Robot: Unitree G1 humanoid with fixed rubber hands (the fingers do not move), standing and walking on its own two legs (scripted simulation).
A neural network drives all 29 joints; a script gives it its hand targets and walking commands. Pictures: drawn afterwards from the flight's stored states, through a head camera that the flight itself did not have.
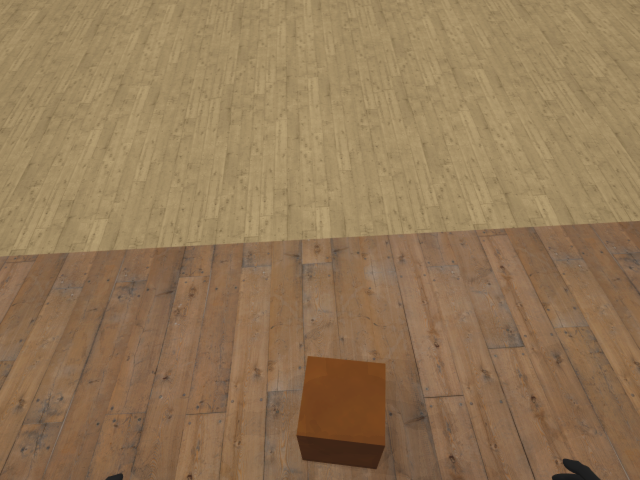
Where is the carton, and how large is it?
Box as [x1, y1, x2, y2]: [296, 356, 385, 468]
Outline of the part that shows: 308,356 296,435 302,458 306,460 376,468 384,447 385,364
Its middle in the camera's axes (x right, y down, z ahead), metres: +0.06 +0.49 +1.08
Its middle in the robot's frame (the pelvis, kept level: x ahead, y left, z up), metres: +0.41 -0.02 -0.66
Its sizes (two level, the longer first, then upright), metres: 0.210 0.200 0.250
